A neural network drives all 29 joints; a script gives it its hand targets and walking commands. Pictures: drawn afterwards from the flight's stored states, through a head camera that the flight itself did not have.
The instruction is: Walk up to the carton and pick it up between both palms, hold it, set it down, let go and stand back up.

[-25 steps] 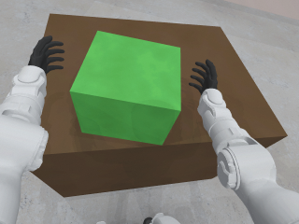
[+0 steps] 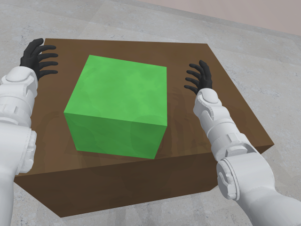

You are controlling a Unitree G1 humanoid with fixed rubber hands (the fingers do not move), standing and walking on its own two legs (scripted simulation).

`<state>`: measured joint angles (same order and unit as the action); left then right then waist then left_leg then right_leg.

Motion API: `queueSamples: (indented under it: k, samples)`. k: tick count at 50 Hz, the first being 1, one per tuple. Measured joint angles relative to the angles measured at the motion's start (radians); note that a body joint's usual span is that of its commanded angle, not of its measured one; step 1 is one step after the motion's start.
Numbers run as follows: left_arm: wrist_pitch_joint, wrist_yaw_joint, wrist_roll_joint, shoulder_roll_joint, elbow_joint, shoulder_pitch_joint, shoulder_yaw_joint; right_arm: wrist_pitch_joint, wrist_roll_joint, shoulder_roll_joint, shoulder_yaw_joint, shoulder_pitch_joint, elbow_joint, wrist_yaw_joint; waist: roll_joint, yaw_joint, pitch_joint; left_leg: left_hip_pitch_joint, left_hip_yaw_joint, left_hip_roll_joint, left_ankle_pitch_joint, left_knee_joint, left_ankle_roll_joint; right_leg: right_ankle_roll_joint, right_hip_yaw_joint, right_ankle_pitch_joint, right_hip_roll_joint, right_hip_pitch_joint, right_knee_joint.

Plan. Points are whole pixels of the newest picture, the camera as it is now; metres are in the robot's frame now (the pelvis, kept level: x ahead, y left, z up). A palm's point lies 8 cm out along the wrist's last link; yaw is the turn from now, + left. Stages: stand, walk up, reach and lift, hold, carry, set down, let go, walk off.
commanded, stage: set down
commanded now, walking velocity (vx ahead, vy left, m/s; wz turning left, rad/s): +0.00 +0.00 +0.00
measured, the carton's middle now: (122, 108) +0.48 -0.01 -0.01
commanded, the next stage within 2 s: none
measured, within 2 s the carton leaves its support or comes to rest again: neither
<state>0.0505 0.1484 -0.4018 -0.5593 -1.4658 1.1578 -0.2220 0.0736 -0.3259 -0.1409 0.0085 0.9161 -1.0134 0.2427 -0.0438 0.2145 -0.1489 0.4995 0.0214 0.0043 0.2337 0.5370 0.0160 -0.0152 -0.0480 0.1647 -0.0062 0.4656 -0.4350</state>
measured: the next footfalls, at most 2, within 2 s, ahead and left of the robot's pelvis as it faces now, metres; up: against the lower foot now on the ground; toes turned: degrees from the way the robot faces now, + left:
none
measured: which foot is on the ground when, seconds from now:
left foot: down 0.00-1.00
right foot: down 0.00-1.00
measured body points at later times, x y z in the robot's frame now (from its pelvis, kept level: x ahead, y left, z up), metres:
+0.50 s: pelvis +0.00 +0.01 +0.00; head +0.02 +0.05 +0.45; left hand +0.44 +0.24 +0.09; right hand +0.36 -0.20 +0.09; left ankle +0.01 +0.10 -0.73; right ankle +0.02 -0.13 -0.73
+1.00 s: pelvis +0.00 +0.01 +0.01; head +0.01 +0.04 +0.45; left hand +0.38 +0.26 +0.06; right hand +0.31 -0.19 +0.06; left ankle +0.01 +0.10 -0.73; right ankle +0.02 -0.13 -0.73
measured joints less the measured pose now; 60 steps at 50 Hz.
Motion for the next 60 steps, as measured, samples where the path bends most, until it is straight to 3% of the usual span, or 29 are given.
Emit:
queueSamples:
  k: [7, 16, 60]
  samples:
    - [-0.027, 0.014, 0.056, 0.021, 0.102, -0.111, 0.067, -0.007, 0.001, 0.015, -0.016, -0.109, 0.075, 0.016, -0.004, -0.036, 0.047, -0.098, -0.015, 0.005, 0.003, -0.03, 0.006, -0.006, 0.015, -0.015, 0.005, -0.102, 0.053]
    - [-0.039, 0.004, 0.068, 0.046, 0.262, -0.28, 0.114, -0.022, 0.033, 0.031, 0.008, -0.257, 0.187, 0.016, 0.001, -0.08, 0.087, -0.142, -0.028, 0.006, 0.014, -0.023, 0.013, -0.013, 0.027, -0.016, 0.006, -0.147, 0.058]
    - [-0.083, 0.035, 0.077, 0.061, 0.864, -0.861, 0.226, -0.019, 0.102, 0.102, -0.021, -0.805, 0.697, 0.065, 0.004, -0.206, 0.228, -0.327, -0.046, 0.016, 0.035, -0.036, 0.01, -0.009, 0.043, 0.002, 0.015, -0.32, 0.062]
